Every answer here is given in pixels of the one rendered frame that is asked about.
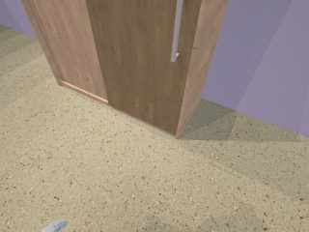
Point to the handle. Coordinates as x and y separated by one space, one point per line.
177 26

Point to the robot left hand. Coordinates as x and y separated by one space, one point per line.
55 225

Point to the wardrobe door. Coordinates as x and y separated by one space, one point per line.
134 41
66 29

